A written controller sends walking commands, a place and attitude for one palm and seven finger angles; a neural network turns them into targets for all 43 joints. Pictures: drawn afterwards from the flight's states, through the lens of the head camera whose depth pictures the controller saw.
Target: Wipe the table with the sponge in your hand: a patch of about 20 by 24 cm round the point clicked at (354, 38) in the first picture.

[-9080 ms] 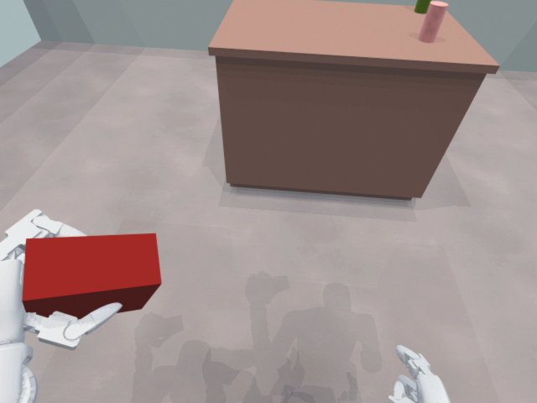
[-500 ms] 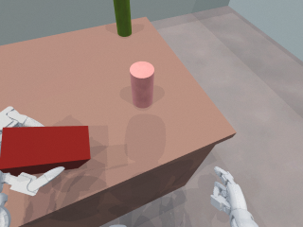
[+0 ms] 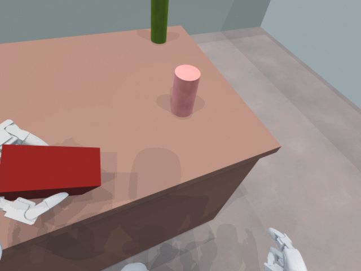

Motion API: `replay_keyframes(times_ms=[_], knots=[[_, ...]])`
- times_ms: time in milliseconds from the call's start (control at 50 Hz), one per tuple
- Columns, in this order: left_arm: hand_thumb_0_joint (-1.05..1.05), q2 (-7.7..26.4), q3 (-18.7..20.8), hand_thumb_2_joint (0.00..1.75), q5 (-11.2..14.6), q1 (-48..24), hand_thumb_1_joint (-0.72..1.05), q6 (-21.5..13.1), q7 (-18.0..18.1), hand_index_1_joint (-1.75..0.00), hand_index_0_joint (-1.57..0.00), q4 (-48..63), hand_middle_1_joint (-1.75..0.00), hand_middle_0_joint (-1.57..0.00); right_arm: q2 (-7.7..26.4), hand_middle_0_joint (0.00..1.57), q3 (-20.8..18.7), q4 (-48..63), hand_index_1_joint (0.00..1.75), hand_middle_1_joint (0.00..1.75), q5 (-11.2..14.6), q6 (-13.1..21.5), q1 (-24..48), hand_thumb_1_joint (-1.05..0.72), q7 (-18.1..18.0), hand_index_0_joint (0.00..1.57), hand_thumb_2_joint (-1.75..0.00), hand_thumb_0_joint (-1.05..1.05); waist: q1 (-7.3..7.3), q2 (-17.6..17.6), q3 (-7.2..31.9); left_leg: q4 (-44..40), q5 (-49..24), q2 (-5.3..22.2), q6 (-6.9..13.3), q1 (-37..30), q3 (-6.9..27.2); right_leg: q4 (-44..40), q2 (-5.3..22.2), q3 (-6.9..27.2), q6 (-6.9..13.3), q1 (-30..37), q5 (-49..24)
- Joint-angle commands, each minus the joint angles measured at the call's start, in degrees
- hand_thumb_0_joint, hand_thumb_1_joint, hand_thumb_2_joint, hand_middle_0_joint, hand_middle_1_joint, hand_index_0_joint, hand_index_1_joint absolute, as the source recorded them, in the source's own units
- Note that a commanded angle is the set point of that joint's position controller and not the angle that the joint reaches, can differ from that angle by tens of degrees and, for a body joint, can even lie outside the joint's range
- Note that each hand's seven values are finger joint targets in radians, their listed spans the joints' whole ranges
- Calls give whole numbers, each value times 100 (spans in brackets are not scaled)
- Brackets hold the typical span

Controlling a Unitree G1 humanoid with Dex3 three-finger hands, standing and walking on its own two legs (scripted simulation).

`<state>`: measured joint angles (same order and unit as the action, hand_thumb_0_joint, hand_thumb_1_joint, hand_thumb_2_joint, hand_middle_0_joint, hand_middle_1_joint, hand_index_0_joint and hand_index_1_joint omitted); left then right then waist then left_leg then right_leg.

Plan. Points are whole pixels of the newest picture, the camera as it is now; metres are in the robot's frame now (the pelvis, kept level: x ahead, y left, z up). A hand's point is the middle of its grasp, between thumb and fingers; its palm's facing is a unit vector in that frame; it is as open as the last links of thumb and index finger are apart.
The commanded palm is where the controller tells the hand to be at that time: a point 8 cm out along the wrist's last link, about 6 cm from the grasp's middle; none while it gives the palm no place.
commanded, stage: come to a stop and stand still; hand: left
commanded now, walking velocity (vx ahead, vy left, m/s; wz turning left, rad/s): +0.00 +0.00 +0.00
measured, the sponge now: (64, 174) +0.24 +0.22 +0.13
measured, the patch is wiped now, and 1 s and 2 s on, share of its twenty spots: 0.00 0.00 0.00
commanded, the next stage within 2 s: look again from close up in 0.60 s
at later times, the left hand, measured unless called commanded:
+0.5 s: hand out of the picture +0.18 +0.28 +0.16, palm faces +0.45 -0.84 -0.31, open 10.1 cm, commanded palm +0.12 +0.31 +0.18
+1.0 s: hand (26, 183) +0.21 +0.25 +0.16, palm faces +0.40 -0.85 -0.33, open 10.1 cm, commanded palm +0.15 +0.28 +0.18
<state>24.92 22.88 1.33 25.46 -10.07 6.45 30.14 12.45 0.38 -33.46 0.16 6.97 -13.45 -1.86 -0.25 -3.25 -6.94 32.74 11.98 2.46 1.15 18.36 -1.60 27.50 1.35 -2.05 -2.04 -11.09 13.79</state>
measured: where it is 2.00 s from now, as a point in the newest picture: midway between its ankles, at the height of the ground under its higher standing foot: outside the picture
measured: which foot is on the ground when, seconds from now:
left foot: down 0.00-1.00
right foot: down 0.00-1.00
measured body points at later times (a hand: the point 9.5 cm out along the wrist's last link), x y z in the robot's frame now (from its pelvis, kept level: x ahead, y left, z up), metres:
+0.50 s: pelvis -0.03 +0.02 +0.00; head -0.02 +0.06 +0.45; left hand +0.15 +0.32 +0.18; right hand +0.16 -0.18 -0.06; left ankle +0.06 +0.10 -0.73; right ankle +0.01 -0.15 -0.73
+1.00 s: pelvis +0.00 +0.00 +0.00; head +0.00 +0.02 +0.45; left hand +0.18 +0.29 +0.18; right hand +0.18 -0.22 -0.06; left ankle +0.06 +0.10 -0.73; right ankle +0.01 -0.15 -0.73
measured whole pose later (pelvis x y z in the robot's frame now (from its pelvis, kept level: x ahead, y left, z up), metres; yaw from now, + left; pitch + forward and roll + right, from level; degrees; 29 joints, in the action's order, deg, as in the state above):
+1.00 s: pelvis +0.00 +0.00 +0.00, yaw +2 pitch -3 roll -2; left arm 20.1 19.1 2.3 25.5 -8.3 7.2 29.0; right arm 10.2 2.3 -34.3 1.1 8.6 -11.9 -2.7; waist -0.1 -0.9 -3.0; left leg 30.3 10.2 1.9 1.2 17.4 -1.0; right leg 25.3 0.5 -0.6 -2.2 -9.7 12.7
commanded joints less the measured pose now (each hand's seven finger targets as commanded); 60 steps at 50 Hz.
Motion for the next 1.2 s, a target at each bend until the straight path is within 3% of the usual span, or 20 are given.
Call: replay_keyframes(times_ms=[0, 100, 120, 200, 220, 280, 340, 400, 420, 500, 580, 640, 700, 720, 780, 820, 880, 1000, 1020, 1180], knots=[[0, 675, 552, 130, 2, -412, 10, -473, 171, -160, -120, 1258, -160, -120, 696, 20, -196, 835, 30, 30, 26, 468, 683, -90, -43, 20, -90, 0, 22, 1111, 1079, -1148, 1448, 378, 107, -455, 655, -409, 64, 43, 337, -241, 301], [0, 507, 402, 130, -68, -678, 10, -336, 169, -160, -120, 884, -160, -120, 679, 20, -147, 775, 30, 30, 15, 479, 697, -90, -55, 20, -90, 0, 18, 960, 914, -1429, 2150, 452, 74, -275, 753, -333, -44, 40, 298, -466, 711], [0, 243, 162, 130, -74, -749, 10, -329, 149, -160, -120, 934, -160, -120, 600, 20, -124, 798, 30, 30, 2, 449, 653, -90, -62, 20, -90, 0, 4, 978, 824, -1478, 2246, 469, 82, -168, 827, -310, -61, -14, 308, -441, 658], [0, 645, 472, 130, -62, -919, 10, -230, 193, -160, -120, 990, -160, -120, 587, 20, -120, 791, 30, 30, -13, 426, 782, -90, -90, 20, -90, 0, 39, 667, 997, -1302, 2204, 329, 4, -298, 610, -508, -54, 85, 365, -465, 843], [0, 305, 198, 130, -40, -927, 10, -238, 167, -160, -120, 1089, -160, -120, 460, 20, -85, 804, 30, 30, -19, 399, 735, -90, -99, 20, -90, 0, 3, 686, 948, -1290, 2113, 346, 15, -235, 689, -499, -22, 52, 388, -386, 724], [0, 404, 259, 130, -17, -1051, 10, -213, 164, -160, -120, 1226, -160, -120, 473, 20, -86, 819, 30, 30, -32, 422, 804, -90, -112, 20, -90, 0, 5, 660, 844, -1103, 2025, 277, -4, -181, 599, -652, 53, 176, 439, -481, 837], [0, 367, 211, 130, -9, -1053, 10, -199, 189, -160, -120, 1382, -160, -120, 480, 20, -71, 844, 30, 30, -20, 460, 838, -90, -117, 20, -90, 0, 26, 1220, 941, -1528, 2313, 427, 28, -186, 857, -331, -87, 48, 354, -392, 733], [0, 532, 370, 130, -8, -871, 10, -190, 217, -160, -120, 1347, -160, -120, 522, 20, -107, 845, 30, 30, -3, 487, 829, -90, -136, 20, -90, 0, 63, 1268, 1094, -1695, 2462, 426, -11, -250, 885, -251, -174, -13, 339, -275, 758], [0, 297, 171, 130, -4, -875, 10, -197, 201, -160, -120, 1371, -160, -120, 432, 20, -101, 857, 30, 30, 19, 473, 795, -90, -140, 20, -90, 0, 30, 1249, 1032, -1718, 2418, 453, -18, -199, 967, -252, -169, -41, 354, -194, 701], [0, 458, 278, 130, 4, -727, 10, -189, 204, -160, -120, 1236, -160, -120, 528, 20, -124, 818, 30, 30, 8, 476, 791, -90, -140, 20, -90, 0, 55, 991, 1047, -1399, 2172, 322, -33, -346, 715, -519, -85, 66, 393, -313, 661], [0, 277, 105, 130, 35, -878, 10, -200, 172, -160, -120, 1205, -160, -120, 528, 20, -129, 818, 30, 30, 30, 492, 740, -90, -141, 20, -90, 0, -7, 728, 929, -1077, 1707, 307, 8, -460, 698, -705, 93, 251, 441, -503, 570], [0, 275, 74, 130, 35, -932, 10, -164, 178, -160, -120, 1146, -160, -120, 531, 20, -112, 853, 30, 30, 61, 475, 816, -90, -145, 20, -90, 0, 18, 992, 830, -1498, 2140, 426, 29, -308, 896, -494, -41, 150, 351, -487, 676], [0, 508, 274, 130, 34, -857, 10, -165, 206, -160, -120, 1145, -160, -120, 545, 20, -119, 847, 30, 30, 54, 484, 838, -90, -154, 20, -90, 0, 44, 974, 933, -1434, 1983, 358, 5, -418, 779, -597, -10, 200, 381, -425, 654], [0, 299, 95, 130, 45, -813, 10, -181, 190, -160, -120, 1180, -160, -120, 439, 20, -100, 875, 30, 30, 78, 480, 807, -90, -162, 20, -90, 0, 15, 880, 906, -1353, 1768, 376, 42, -366, 781, -666, 48, 210, 394, -311, 485], [0, 389, 150, 130, 69, -787, 10, -214, 180, -160, -120, 1211, -160, -120, 487, 20, -107, 873, 30, 30, 69, 506, 802, -90, -151, 20, -90, 0, 0, 679, 908, -1022, 1400, 275, 24, -444, 599, -853, 185, 345, 433, -389, 384], [0, 317, 114, 130, 91, -645, 10, -208, 187, -160, -120, 1246, -160, -120, 456, 20, -98, 874, 30, 30, 84, 500, 801, -90, -156, 20, -90, 0, -11, 903, 994, -1104, 1297, 323, 38, -550, 675, -700, 147, 289, 405, -373, 259], [0, 405, 205, 130, 114, -562, 10, -232, 185, -160, -120, 1173, -160, -120, 478, 20, -110, 880, 30, 30, 95, 503, 792, -90, -158, 20, -90, 0, -13, 686, 1069, -963, 862, 317, 67, -554, 615, -749, 210, 370, 381, -195, -208], [0, 552, 355, 130, 146, -400, 10, -232, 181, -160, -120, 1148, -160, -120, 539, 20, -127, 862, 30, 30, 127, 465, 811, -90, -164, 20, -90, 0, 6, 786, 1229, -1035, 341, 374, 69, -822, 629, -575, 195, 278, 317, -107, -525], [0, 341, 167, 130, 161, -411, 10, -236, 159, -160, -120, 1169, -160, -120, 483, 20, -120, 892, 30, 30, 138, 449, 787, -90, -164, 20, -90, 0, -10, 763, 1209, -1008, 159, 391, 92, -790, 659, -561, 203, 260, 321, -31, -660], [0, 404, 187, 130, 196, -456, 10, -205, 151, -160, -120, 1103, -160, -120, 551, 20, -142, 931, 30, 30, 167, 379, 824, -90, -175, 20, -90, 0, -16, 609, 1089, -789, -239, 339, 64, -807, 508, -771, 372, 451, 338, -18, -1040]])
